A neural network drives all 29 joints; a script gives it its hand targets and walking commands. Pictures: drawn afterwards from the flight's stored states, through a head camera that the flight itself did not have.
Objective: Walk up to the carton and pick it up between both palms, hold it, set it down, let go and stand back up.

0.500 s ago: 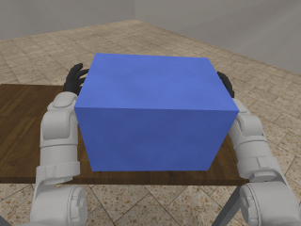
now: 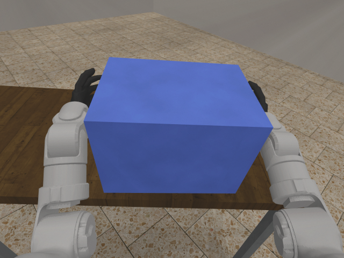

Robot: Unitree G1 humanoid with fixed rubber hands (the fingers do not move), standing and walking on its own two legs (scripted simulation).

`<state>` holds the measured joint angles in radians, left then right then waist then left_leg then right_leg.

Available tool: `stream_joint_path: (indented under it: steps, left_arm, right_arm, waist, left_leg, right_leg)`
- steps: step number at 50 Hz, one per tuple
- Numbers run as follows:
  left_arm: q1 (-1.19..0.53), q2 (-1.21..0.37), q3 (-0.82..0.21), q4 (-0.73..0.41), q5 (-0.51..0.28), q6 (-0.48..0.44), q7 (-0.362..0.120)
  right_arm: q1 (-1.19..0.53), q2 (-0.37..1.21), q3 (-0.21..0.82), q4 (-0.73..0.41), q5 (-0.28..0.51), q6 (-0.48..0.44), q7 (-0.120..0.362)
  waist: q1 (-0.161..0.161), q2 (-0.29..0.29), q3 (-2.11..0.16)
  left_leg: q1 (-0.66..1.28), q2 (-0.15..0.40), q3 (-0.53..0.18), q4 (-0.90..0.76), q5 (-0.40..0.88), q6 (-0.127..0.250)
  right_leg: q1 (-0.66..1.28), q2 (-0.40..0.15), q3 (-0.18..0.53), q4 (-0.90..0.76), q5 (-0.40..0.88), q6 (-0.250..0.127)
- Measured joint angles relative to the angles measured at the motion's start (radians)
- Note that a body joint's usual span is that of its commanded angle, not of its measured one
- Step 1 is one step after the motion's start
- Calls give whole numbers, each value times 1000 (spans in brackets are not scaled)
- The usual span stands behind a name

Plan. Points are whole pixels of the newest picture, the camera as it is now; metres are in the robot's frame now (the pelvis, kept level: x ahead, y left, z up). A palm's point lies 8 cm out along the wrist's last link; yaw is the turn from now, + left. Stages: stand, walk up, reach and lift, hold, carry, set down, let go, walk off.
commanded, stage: hold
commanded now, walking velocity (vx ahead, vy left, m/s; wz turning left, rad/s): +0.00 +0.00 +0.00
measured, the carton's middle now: (173, 126) +0.35 +0.00 +0.17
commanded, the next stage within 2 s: set down in 1.90 s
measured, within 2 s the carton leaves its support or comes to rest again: neither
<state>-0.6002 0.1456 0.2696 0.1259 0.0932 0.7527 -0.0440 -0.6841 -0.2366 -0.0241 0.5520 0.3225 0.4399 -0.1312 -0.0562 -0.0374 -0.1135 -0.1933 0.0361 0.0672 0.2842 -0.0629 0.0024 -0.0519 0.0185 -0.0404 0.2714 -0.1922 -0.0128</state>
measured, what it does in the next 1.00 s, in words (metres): stands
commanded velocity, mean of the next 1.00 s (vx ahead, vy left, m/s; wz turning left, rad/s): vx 0.00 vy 0.00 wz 0.00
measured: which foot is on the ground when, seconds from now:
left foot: down 0.00-1.00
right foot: down 0.00-1.00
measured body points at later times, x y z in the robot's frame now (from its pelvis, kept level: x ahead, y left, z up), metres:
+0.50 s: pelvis +0.00 +0.00 +0.00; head -0.06 +0.02 +0.45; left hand +0.37 +0.20 +0.21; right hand +0.39 -0.19 +0.20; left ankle +0.06 +0.12 -0.75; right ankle -0.03 -0.11 -0.75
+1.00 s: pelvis +0.01 -0.01 +0.00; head -0.06 +0.01 +0.44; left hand +0.37 +0.19 +0.21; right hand +0.38 -0.19 +0.20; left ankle +0.06 +0.12 -0.75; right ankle -0.03 -0.11 -0.75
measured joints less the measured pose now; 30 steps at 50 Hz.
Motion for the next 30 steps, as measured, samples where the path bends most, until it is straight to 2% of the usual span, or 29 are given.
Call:
stream_joint_path:
  steps: [4, 8, 17, 23, 30]
  left_arm:
    - [42, -11, -11, -63, -6, 3, 16]
    - [57, -22, -6, -79, -1, 17, 20]
    - [14, -20, -3, -22, -5, 20, 26]
    - [-25, -19, 8, 62, -14, -5, 31]
    - [5, 7, -18, 19, -45, -6, 54]
  right_arm:
    - [30, -13, 17, -51, 19, 1, -6]
    - [36, -10, 13, -47, 28, 8, -2]
    - [10, -4, -14, -7, 11, 17, 11]
    - [-34, -16, -11, 45, -1, 29, 14]
    - [-42, -15, -1, 20, 12, 36, 4]
  waist:
    - [-4, 4, -3]
    - [-4, 3, -6]
    - [9, 16, -13]
    - [39, 17, -34]
    - [26, 1, -44]
  left_leg:
    - [2, 0, 4, 8, -8, 2]
    - [15, -2, 10, 6, -11, 3]
    - [7, -1, 18, 1, -3, 7]
    - [-24, 5, 23, 4, 0, 7]
    - [-51, 6, -9, 14, -2, -4]
  right_leg:
    - [7, -1, 4, -5, 0, 3]
    - [14, -3, 10, -2, -2, 4]
    - [-2, -3, 18, 7, 1, 4]
    - [-40, 2, 24, 18, 1, 0]
    - [-45, 7, -7, 8, -2, -6]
